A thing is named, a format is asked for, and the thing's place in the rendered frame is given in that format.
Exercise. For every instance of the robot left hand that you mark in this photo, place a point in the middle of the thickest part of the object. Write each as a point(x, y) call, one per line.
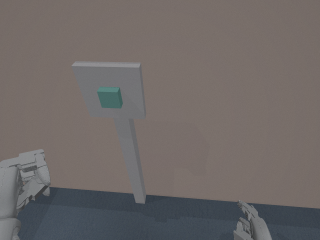
point(34, 173)

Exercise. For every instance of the robot left forearm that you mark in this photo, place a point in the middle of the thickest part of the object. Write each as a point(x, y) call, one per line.
point(9, 228)

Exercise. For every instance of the panel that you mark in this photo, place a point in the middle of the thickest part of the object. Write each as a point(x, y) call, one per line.
point(91, 75)

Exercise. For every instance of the robot right hand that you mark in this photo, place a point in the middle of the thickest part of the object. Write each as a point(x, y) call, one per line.
point(255, 230)

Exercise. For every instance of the button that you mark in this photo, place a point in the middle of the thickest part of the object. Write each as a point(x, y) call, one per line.
point(110, 97)

